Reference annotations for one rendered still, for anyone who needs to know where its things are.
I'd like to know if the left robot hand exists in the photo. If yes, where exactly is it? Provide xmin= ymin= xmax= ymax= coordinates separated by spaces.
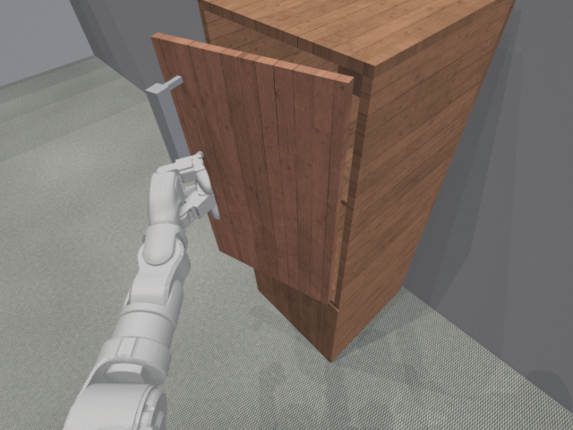
xmin=148 ymin=154 xmax=220 ymax=233

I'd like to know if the robot left forearm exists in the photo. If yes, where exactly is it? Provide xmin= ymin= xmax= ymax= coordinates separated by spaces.
xmin=63 ymin=223 xmax=191 ymax=430

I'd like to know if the handle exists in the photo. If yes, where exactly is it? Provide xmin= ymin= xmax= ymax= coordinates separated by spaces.
xmin=145 ymin=75 xmax=204 ymax=163

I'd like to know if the cupboard door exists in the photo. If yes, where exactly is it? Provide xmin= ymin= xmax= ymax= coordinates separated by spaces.
xmin=150 ymin=32 xmax=355 ymax=305

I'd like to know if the left robot upper arm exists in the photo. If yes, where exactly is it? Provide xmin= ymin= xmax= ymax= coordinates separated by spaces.
xmin=65 ymin=383 xmax=167 ymax=430

